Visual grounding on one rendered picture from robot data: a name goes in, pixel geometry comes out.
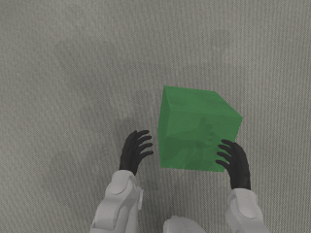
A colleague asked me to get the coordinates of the robot left hand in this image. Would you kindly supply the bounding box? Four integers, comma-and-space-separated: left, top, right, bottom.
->
119, 130, 154, 176

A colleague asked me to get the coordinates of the robot right hand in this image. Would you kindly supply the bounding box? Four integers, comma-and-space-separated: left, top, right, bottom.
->
215, 139, 251, 190

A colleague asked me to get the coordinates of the carton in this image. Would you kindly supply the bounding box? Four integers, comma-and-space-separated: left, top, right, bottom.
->
157, 85, 243, 173

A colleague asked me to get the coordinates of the right robot forearm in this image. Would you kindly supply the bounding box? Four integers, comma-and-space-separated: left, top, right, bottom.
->
225, 187, 270, 233

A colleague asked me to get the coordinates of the left robot forearm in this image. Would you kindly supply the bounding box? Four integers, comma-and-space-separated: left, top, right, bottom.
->
89, 170, 138, 233

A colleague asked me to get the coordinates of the left robot thigh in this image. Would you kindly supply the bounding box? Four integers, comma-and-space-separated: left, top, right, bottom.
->
124, 185, 144, 233

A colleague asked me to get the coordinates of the robot thigh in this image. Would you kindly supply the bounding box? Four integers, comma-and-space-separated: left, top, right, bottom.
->
163, 216, 206, 233
124, 185, 144, 233

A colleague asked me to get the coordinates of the right robot thigh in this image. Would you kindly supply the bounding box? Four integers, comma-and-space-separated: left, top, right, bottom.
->
163, 216, 206, 233

